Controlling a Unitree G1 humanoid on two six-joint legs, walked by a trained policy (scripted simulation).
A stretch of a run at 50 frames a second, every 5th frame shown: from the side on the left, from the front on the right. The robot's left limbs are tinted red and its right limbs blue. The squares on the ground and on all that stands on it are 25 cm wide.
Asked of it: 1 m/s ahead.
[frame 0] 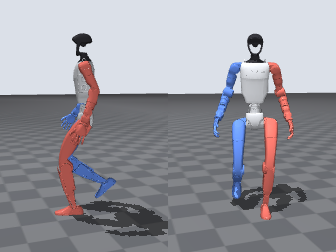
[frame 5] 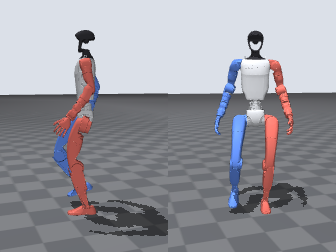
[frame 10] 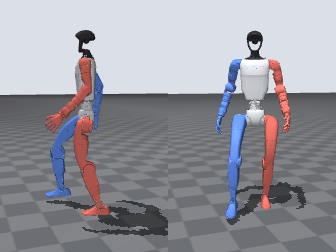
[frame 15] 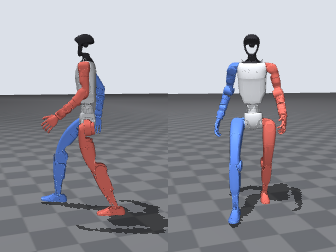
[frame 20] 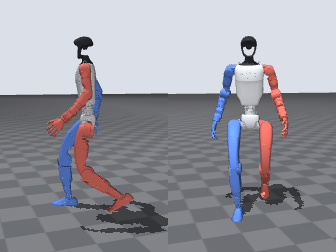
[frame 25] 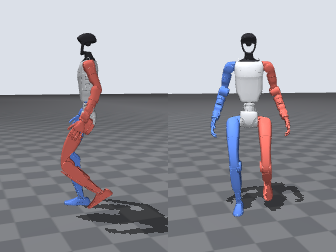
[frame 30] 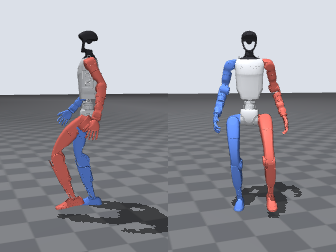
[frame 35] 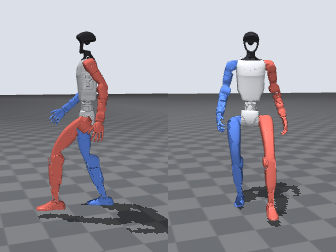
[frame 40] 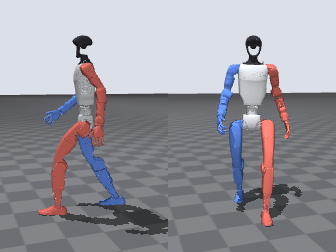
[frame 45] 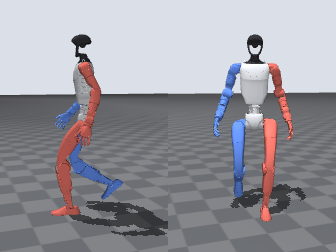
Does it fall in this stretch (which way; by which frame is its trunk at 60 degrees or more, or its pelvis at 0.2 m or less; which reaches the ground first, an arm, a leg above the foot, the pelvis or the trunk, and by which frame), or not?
no
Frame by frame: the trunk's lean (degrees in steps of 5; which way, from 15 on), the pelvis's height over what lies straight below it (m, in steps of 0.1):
0: 5, 0.8
5: 0, 0.8
10: 0, 0.8
15: 0, 0.8
20: 5, 0.7
25: 0, 0.8
30: 0, 0.8
35: 0, 0.8
40: 5, 0.7
45: 5, 0.7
